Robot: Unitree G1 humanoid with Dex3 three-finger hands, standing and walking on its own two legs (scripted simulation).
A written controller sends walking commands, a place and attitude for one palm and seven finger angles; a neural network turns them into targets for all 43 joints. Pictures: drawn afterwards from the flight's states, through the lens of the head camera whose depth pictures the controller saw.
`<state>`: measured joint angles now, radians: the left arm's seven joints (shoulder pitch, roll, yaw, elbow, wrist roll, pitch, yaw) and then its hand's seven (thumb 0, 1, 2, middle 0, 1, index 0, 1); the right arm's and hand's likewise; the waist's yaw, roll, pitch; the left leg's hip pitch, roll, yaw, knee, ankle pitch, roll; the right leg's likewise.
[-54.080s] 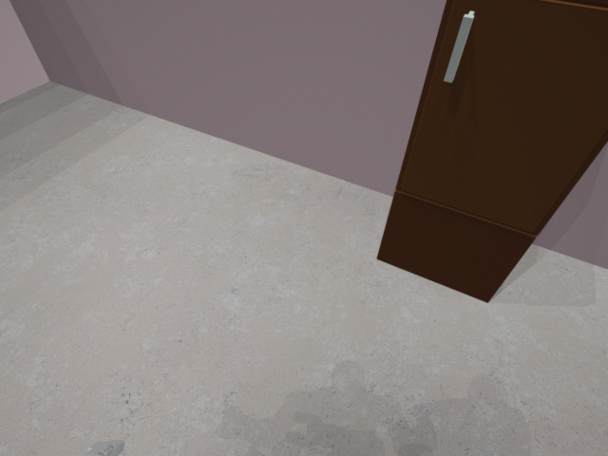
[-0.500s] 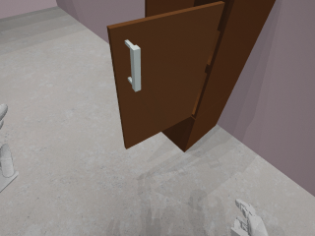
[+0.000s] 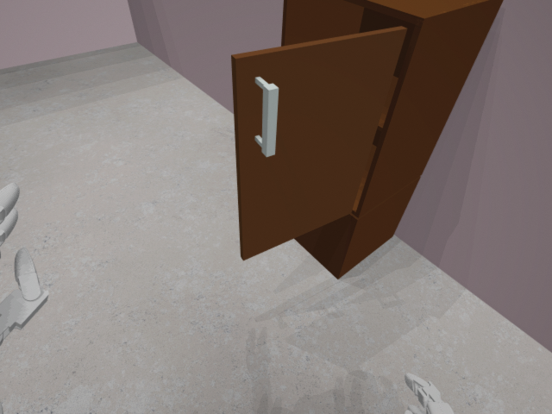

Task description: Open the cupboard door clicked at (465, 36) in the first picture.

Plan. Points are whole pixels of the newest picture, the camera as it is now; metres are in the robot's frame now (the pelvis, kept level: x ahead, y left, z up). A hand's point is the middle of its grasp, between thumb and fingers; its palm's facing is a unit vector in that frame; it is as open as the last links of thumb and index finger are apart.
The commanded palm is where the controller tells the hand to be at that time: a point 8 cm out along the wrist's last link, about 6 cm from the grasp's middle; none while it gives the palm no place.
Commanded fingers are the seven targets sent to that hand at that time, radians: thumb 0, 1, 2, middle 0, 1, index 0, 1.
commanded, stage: stop stepping back and stand still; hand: left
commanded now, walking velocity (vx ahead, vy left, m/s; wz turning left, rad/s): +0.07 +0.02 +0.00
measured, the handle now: (264, 117) +0.61 +0.08 +0.14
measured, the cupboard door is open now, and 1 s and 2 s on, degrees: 81 81 81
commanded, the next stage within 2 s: let the arm hang, fingers relaxed in 0.30 s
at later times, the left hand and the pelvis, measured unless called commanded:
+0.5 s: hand (68, 335) +0.20 +0.30 +0.03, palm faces +0.23 -0.83 -0.51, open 7.4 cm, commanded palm none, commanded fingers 0.00 0.90 0.90 -0.20 -0.30 -0.20 -0.30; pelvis +0.00 +0.03 -0.01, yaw +2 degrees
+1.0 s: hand out of the picture -0.05 +0.21 -0.16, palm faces +0.08 -0.96 -0.25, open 7.3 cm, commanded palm none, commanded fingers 0.00 0.90 0.90 -0.20 -0.30 -0.20 -0.30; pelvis -0.01 +0.02 +0.00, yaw +4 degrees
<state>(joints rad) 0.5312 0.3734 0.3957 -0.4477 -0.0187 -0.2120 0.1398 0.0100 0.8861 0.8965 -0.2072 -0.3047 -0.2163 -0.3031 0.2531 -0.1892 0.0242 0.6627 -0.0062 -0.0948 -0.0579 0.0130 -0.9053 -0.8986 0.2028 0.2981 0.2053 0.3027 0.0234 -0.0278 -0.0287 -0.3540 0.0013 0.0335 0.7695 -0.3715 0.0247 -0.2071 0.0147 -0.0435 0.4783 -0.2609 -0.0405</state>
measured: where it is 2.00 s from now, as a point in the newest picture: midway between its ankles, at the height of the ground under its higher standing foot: outside the picture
